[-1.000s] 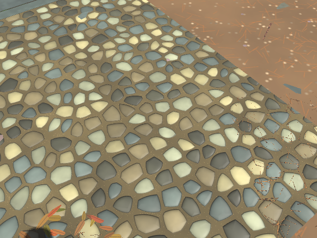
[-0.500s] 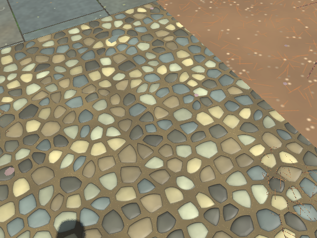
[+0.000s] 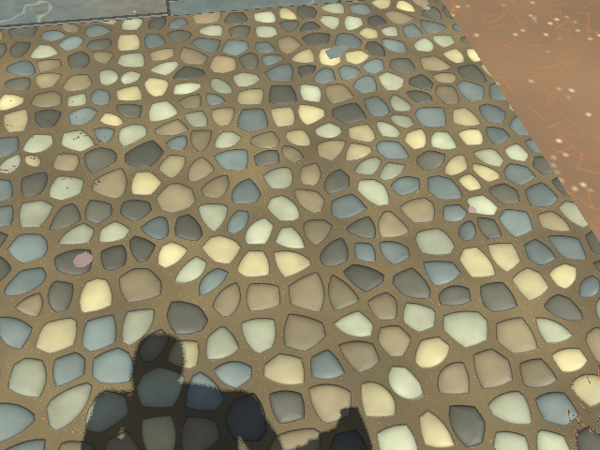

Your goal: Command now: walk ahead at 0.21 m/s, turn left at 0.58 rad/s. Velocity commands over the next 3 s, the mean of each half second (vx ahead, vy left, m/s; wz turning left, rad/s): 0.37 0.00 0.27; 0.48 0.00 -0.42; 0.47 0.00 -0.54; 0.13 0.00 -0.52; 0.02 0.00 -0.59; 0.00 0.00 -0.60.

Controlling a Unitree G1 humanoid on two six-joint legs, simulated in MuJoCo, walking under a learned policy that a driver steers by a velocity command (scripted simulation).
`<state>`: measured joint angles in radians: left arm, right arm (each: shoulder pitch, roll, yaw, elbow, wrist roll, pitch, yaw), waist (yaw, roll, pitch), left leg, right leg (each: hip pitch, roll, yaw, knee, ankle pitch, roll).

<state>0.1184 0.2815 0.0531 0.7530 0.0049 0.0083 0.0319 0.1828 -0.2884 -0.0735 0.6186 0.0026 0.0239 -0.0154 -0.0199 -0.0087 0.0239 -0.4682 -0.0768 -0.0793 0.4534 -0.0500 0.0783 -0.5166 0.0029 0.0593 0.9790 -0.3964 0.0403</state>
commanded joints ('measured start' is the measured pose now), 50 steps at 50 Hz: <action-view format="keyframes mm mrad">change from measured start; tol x32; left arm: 1 100 80 25 -39 0 -23 -3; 30 371 -8 -12 -14 -39 -105 -20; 50 -74 70 24 -188 -26 -50 -98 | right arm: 1 -31 -166 -49 -87 6 -18 -25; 50 124 -192 -58 156 21 -100 0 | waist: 1 43 195 -192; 9 46 -254 51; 27 12 -165 13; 30 -86 391 -382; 50 -2 78 38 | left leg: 1 112 202 -322 -248 -529 115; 14 -400 46 -55 652 -84 -65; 27 233 45 109 -21 -107 -53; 30 868 531 -600 -126 -264 173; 36 369 326 -62 -285 -28 84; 50 541 365 271 -156 534 33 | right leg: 1 129 32 -36 -159 -10 -5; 6 419 37 -119 -543 82 -95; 10 339 -395 553 -873 -444 -269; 26 376 -260 160 -737 196 -201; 28 265 -175 77 -444 391 -141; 31 -296 -51 96 320 -126 -65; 50 -78 -34 -141 -311 276 -144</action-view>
